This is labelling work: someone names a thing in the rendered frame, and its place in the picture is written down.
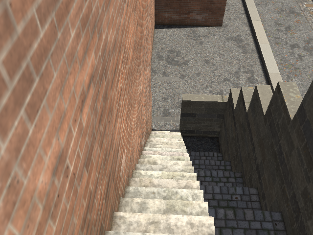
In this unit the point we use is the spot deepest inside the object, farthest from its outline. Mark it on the stairs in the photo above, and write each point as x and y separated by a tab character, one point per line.
163	196

